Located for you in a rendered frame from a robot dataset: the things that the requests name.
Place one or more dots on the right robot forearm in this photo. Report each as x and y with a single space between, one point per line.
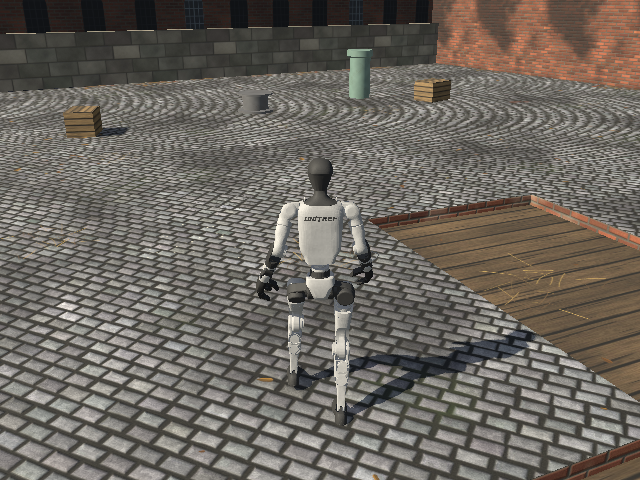
365 259

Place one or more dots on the robot left hand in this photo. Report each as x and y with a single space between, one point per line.
260 286

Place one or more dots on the robot left shin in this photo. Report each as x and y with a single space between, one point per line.
294 345

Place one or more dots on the robot shin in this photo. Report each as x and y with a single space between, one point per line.
294 345
341 374

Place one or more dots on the robot right hand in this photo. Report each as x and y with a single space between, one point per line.
366 279

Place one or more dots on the right robot upper arm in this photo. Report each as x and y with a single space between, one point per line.
352 212

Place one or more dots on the left robot upper arm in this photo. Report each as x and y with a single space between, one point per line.
287 212

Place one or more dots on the robot right shin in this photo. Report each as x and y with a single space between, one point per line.
341 374

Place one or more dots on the left robot forearm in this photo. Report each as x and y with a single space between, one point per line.
269 266

